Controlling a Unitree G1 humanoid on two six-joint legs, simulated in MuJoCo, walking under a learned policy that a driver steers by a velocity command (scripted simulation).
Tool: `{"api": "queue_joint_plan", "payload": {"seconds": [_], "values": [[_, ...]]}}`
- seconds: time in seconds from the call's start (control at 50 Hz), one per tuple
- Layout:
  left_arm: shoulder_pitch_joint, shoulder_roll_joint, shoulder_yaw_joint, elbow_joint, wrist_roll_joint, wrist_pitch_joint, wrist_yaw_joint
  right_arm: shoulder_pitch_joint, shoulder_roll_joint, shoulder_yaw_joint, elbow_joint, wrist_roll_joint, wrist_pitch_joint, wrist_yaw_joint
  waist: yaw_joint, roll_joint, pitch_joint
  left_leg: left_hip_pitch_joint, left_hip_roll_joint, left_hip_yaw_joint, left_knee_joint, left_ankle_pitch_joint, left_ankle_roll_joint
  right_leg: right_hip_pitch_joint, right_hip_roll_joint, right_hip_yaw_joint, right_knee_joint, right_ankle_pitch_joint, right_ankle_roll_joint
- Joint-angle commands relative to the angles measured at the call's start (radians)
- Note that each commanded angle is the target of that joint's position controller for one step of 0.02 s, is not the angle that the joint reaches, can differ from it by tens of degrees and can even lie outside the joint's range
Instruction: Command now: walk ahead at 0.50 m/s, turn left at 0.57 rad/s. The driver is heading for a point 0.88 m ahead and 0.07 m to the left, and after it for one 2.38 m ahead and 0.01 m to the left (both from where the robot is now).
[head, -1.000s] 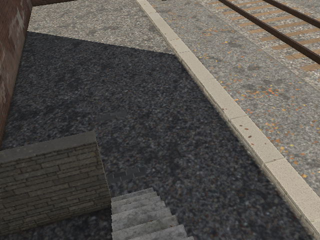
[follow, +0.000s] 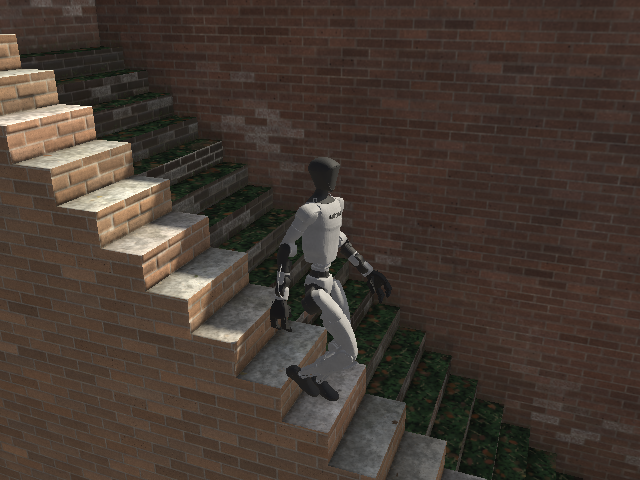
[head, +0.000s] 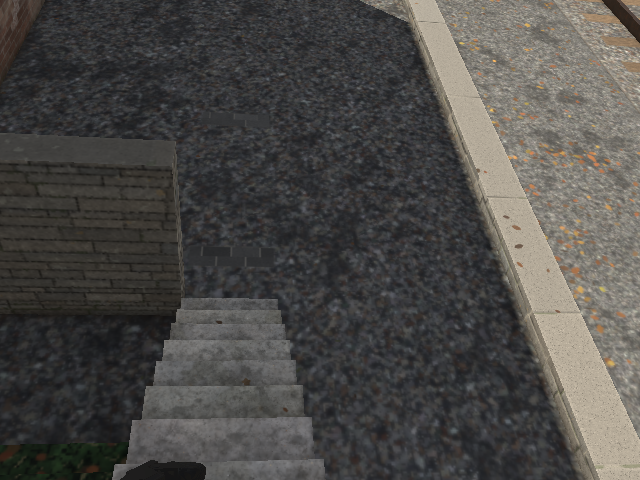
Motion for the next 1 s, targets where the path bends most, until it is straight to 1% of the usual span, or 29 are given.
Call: {"api": "queue_joint_plan", "payload": {"seconds": [0.02,0.06,0.08,0.16,0.22,0.26,0.32,0.36,0.4,0.42,0.44,0.46,0.48,0.5,0.52,0.54,0.56,0.58,0.6,0.62,0.64,0.66,0.68,0.72,0.76,0.8,0.84,0.9,1.0], "values": [[-0.006,0.153,0.057,-0.083,-0.002,-0.087,-0.005,0.153,-0.153,-0.040,-0.022,0.005,0.015,-0.011,0.059,0.152,0.105,0.187,0.089,-0.079,0.103,0.953,0.135,-0.184,-0.107,0.344,-0.443,-0.272,0.015],[0.411,0.171,0.077,0.009,-0.019,-0.132,-0.020,-0.219,-0.123,-0.023,-0.186,0.001,0.002,0.011,0.354,-0.199,-0.010,-0.597,-0.109,0.239,0.464,0.384,0.042,0.715,-0.334,0.546,-0.877,0.407,0.007],[0.540,0.175,0.094,0.094,-0.031,-0.123,0.003,-0.324,-0.139,-0.015,-0.206,-0.022,-0.031,0.032,0.374,-0.079,0.054,-0.869,0.008,0.318,0.578,0.184,0.035,0.851,-0.461,0.697,-0.874,0.519,-0.019],[0.616,0.154,0.084,0.186,-0.031,-0.140,-0.005,-0.157,-0.087,0.020,-0.230,-0.009,-0.102,0.070,0.159,0.010,0.347,-0.906,0.128,0.587,0.531,0.137,0.017,0.659,-0.499,0.275,-0.928,1.184,-0.020],[0.390,-0.005,0.052,0.213,-0.025,-0.231,-0.024,-0.072,-0.091,0.018,-0.175,-0.009,-0.109,0.045,0.038,0.063,0.379,-0.396,0.139,0.702,-0.041,0.889,-0.063,0.094,-0.317,0.024,-0.663,0.512,0.119],[0.259,0.028,0.045,0.186,-0.054,-0.220,0.005,0.131,0.046,0.035,-0.070,-0.014,-0.098,0.129,-0.078,0.145,0.129,0.403,0.097,0.738,-0.038,1.627,-0.045,-0.341,-0.280,-0.052,-0.458,0.176,0.126],[0.251,0.253,0.092,0.143,-0.032,-0.184,0.019,0.280,-0.122,0.005,-0.001,-0.007,-0.062,0.097,-0.081,-0.048,-0.042,0.457,0.073,0.640,-0.116,1.320,0.046,-0.060,-0.273,-0.022,-0.024,0.454,0.185],[0.117,0.247,0.070,0.152,0.081,-0.148,0.024,0.306,-0.239,-0.007,-0.041,-0.065,-0.096,0.048,-0.184,-0.044,0.086,0.627,0.095,0.487,-0.329,1.116,0.126,-0.300,-0.131,0.021,0.259,-0.685,0.186],[0.068,0.247,0.070,0.099,0.058,-0.135,0.024,0.363,-0.275,-0.010,0.031,-0.051,-0.104,-0.004,-0.177,0.025,0.212,0.645,0.166,0.409,-0.320,1.190,0.118,-0.512,-0.122,0.108,0.475,-0.802,0.125],[0.417,0.142,0.029,0.066,-0.045,-0.118,0.000,0.188,-0.328,-0.018,-0.001,-0.063,-0.108,-0.033,0.115,0.007,-0.042,1.045,0.469,-0.135,-0.132,1.061,0.333,-0.870,-0.179,0.457,0.283,-0.759,0.083],[0.366,0.257,0.041,0.206,0.017,-0.102,0.009,0.173,-0.214,0.003,-0.068,-0.010,-0.084,0.011,0.000,-0.358,-0.152,0.748,0.333,0.038,-0.249,0.822,0.246,-0.493,-0.164,0.277,0.344,-0.575,0.072],[0.332,0.148,0.008,0.153,-0.021,-0.081,-0.015,0.148,-0.277,-0.001,-0.074,-0.004,-0.120,-0.004,0.070,-0.050,-0.101,0.509,0.442,-0.180,-0.391,0.623,0.305,-0.414,-0.085,0.328,0.394,-0.640,0.086],[0.211,0.215,0.028,0.156,0.020,-0.056,0.008,0.156,-0.297,-0.022,-0.053,-0.003,-0.156,0.000,0.009,0.023,0.010,0.337,0.440,-0.372,-0.367,0.897,0.347,-0.369,-0.074,0.413,0.411,-0.764,0.094],[-0.030,0.273,0.041,0.128,0.058,-0.045,0.029,0.320,-0.219,0.013,-0.011,0.016,-0.201,-0.010,-0.122,-0.059,0.163,0.375,0.327,-0.237,-0.265,0.999,0.295,-0.510,-0.057,0.438,0.319,-0.844,0.159],[-0.189,0.277,0.035,0.168,0.083,-0.058,0.034,0.543,-0.044,0.055,0.098,0.029,-0.198,-0.002,-0.341,-0.139,0.308,0.209,0.035,0.390,-0.408,1.175,0.111,-0.268,0.070,0.121,0.213,-0.935,0.218],[-0.269,0.229,0.040,0.166,-0.005,-0.066,0.040,0.669,-0.081,0.043,0.198,0.016,-0.154,-0.037,-0.395,0.082,0.240,0.282,0.060,0.588,-0.482,1.162,0.151,-0.161,-0.005,0.189,0.415,-0.571,0.188],[-0.254,0.183,0.034,0.099,-0.081,-0.075,0.040,0.659,-0.086,0.044,0.232,0.016,-0.139,-0.071,-0.372,0.429,0.098,0.389,0.139,0.493,-0.448,1.330,0.225,-0.161,-0.016,0.301,0.659,-0.776,0.199],[-0.123,0.138,0.032,-0.012,-0.075,-0.055,0.039,0.615,-0.094,0.063,0.202,0.001,-0.150,-0.109,-0.214,0.482,-0.076,0.577,0.466,-0.272,-0.165,1.583,0.458,-0.408,-0.167,0.724,0.501,-1.056,0.215],[-0.088,0.133,0.018,0.044,-0.055,-0.025,0.035,0.486,-0.038,0.081,0.129,-0.006,-0.141,-0.125,-0.193,0.083,-0.093,0.502,0.572,-0.667,-0.213,1.434,0.457,-0.439,-0.332,0.843,-0.008,-0.793,0.155],[0.198,0.068,0.002,0.206,-0.051,-0.019,0.001,0.275,-0.027,0.103,0.101,0.000,-0.117,-0.110,0.020,-0.281,-0.082,-0.067,0.469,-0.540,-0.156,1.518,0.366,0.144,-0.331,0.704,-0.512,-0.776,0.097],[0.432,0.081,-0.001,0.364,-0.028,-0.036,-0.022,0.102,-0.050,0.084,0.065,0.100,-0.100,-0.096,0.263,-0.894,-0.131,-0.824,0.027,0.182,-0.024,0.914,0.108,1.099,-0.253,0.411,-0.562,0.301,0.135],[0.729,0.175,0.042,0.443,-0.049,-0.043,-0.018,-0.225,-0.223,0.033,-0.055,0.024,-0.124,-0.097,0.490,-0.976,0.043,-1.340,-0.075,0.450,0.272,-0.253,0.066,1.286,-0.401,0.566,-0.697,1.274,0.197],[0.830,0.173,0.049,0.448,-0.054,-0.019,-0.014,-0.459,-0.260,0.013,-0.102,-0.059,-0.141,-0.091,0.567,-0.631,0.311,-1.437,-0.063,0.518,0.479,-0.411,0.007,1.101,-0.418,0.574,-0.721,1.469,0.297],[0.605,0.137,0.022,0.394,-0.010,-0.027,0.037,-0.357,-0.292,0.001,-0.133,-0.078,-0.176,-0.027,0.355,-0.283,0.580,-1.087,-0.169,0.717,0.301,-0.339,-0.089,0.579,-0.226,0.353,-0.713,1.367,0.334],[-0.109,0.270,0.077,0.152,0.074,-0.041,0.092,0.515,-0.325,-0.035,0.170,-0.008,-0.145,0.030,-0.243,-0.091,0.424,-0.003,-0.136,0.879,-0.249,0.368,-0.109,-0.086,-0.130,0.160,-0.240,1.133,0.287],[-0.332,0.199,0.079,0.097,-0.045,-0.075,0.073,0.653,0.023,0.046,0.249,0.040,-0.066,0.083,-0.377,0.214,0.114,0.515,0.196,0.486,-0.358,1.235,0.047,-0.293,-0.076,0.103,0.198,-0.487,0.238],[-0.396,0.177,0.084,0.132,-0.089,-0.086,0.031,0.586,-0.026,0.045,0.168,0.026,-0.023,0.069,-0.374,-0.002,0.082,0.547,0.265,0.461,-0.569,1.336,0.111,-0.156,0.030,0.079,0.278,-0.592,0.148],[-0.127,0.016,0.031,0.184,-0.011,-0.005,0.001,0.286,-0.155,0.016,0.058,-0.023,-0.049,0.033,-0.087,-0.077,0.075,0.534,0.269,0.443,-0.575,1.022,0.010,-0.088,-0.025,0.185,0.073,-0.427,-0.009],[0.388,-0.021,-0.015,0.199,0.043,0.009,0.000,0.114,-0.028,0.096,0.012,0.074,-0.143,0.014,0.198,0.387,0.210,-0.196,0.065,0.622,-0.168,1.176,0.015,0.409,0.053,-0.069,-0.643,0.601,0.053]]}}
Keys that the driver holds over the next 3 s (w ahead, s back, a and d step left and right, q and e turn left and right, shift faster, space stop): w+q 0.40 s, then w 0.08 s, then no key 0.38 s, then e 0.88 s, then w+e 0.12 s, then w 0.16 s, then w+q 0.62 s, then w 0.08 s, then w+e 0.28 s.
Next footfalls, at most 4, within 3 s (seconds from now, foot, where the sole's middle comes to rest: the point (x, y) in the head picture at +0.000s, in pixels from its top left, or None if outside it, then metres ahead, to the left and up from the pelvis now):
0.40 left None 0.41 0.03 -1.02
0.42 right None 0.09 -0.13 -0.67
0.56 left None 0.48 0.14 -1.15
0.62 right None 0.26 -0.08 -0.91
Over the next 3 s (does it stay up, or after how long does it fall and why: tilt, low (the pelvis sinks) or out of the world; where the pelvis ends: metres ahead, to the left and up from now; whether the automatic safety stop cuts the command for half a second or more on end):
stays up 1.65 0.13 -1.29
